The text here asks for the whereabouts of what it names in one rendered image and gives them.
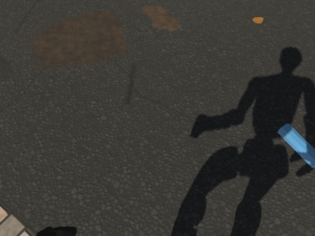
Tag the robot left hand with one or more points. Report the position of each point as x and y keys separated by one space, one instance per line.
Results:
x=58 y=231

